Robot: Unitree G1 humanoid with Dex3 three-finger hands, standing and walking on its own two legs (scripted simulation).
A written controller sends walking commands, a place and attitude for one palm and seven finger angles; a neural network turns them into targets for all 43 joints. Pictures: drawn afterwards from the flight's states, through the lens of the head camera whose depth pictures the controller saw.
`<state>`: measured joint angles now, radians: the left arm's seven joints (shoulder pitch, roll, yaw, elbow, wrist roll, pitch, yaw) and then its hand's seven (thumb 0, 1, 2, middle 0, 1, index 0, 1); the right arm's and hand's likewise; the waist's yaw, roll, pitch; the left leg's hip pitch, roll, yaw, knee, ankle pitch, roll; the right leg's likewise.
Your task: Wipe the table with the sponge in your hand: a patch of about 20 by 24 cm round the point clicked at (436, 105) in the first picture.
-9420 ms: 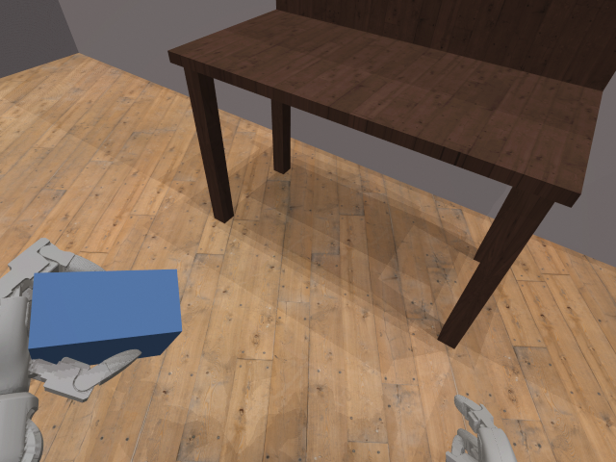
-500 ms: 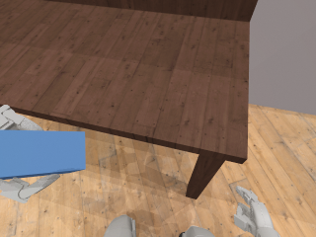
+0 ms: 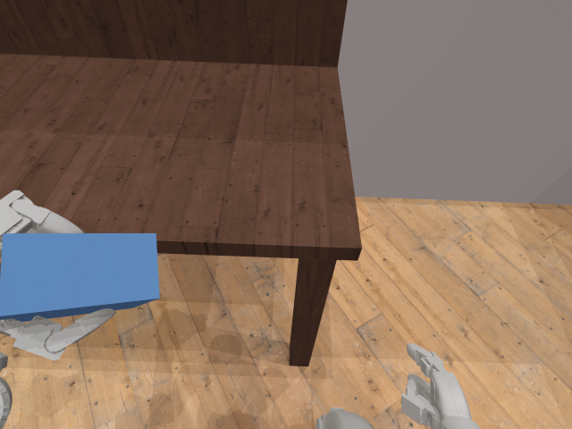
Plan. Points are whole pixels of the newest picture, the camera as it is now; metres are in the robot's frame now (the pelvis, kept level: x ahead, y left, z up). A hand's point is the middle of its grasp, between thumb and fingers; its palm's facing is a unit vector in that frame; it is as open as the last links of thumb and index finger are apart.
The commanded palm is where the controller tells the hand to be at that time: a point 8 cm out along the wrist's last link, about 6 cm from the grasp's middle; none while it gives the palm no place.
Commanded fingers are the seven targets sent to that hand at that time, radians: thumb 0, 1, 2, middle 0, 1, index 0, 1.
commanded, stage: turn to face it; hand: left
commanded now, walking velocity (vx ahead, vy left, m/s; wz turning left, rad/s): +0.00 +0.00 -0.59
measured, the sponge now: (102, 276) +0.22 +0.22 +0.16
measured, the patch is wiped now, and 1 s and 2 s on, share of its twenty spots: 0.00 0.00 0.00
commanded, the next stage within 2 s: take the last steps up to it in 0.66 s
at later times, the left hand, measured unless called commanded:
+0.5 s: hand (197, 294) +0.20 +0.11 +0.18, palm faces +0.15 -0.83 -0.54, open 10.4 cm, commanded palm +0.16 +0.17 +0.18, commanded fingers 0.00 0.10 1.30 -1.20 -1.60 -1.20 -1.60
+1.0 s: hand (248, 355) +0.16 +0.06 +0.17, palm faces +0.06 -0.88 -0.47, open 10.4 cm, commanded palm +0.12 +0.14 +0.18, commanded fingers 0.00 0.10 1.30 -1.20 -1.60 -1.20 -1.60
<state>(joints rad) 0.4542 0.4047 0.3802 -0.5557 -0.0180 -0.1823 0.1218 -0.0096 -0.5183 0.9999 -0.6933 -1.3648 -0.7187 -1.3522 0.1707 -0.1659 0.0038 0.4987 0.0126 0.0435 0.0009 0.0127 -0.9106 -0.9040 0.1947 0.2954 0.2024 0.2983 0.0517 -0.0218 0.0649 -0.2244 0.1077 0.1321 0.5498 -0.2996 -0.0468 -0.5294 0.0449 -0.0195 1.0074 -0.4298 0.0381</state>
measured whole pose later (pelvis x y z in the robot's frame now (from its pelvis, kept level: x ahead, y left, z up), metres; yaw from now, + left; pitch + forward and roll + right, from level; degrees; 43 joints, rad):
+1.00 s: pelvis -0.12 -0.08 +0.00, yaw -17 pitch +0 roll +1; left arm 0.47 0.35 0.32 -0.48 -0.02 -0.19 0.13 -0.01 -0.52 1.00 -0.69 -1.37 -0.72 -1.35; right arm 0.17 -0.19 0.02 0.63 0.01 -0.02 -0.03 0.01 -0.91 -0.90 0.20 0.30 0.21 0.30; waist -0.02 0.03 0.08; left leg -0.42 0.04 0.03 0.99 -0.40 -0.04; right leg -0.30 0.00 -0.10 0.53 -0.23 -0.06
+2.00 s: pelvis -0.04 +0.00 +0.00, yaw -16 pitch +1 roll +0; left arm 0.49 0.40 0.37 -0.55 -0.02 -0.23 0.15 -0.01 -0.52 1.00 -0.70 -1.37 -0.72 -1.35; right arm 0.19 -0.16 -0.02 0.59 0.02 -0.10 -0.03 0.01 -0.91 -0.90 0.19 0.30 0.20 0.30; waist 0.00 0.00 0.08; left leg -0.29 0.07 0.16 0.56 -0.28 0.01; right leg -0.38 -0.05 -0.14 0.82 -0.47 0.03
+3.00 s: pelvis -0.06 +0.04 +0.00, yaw -18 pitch -1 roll -1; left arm 0.47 0.36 0.33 -0.46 -0.02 -0.20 0.14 -0.01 -0.52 1.01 -0.70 -1.37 -0.72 -1.35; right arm 0.24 -0.20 0.01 0.60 0.00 -0.05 -0.07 0.01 -0.91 -0.90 0.20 0.30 0.20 0.30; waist 0.00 0.00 0.04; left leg -0.31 0.05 0.07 0.54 -0.21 0.01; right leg -0.25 0.00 -0.09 0.52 -0.24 -0.02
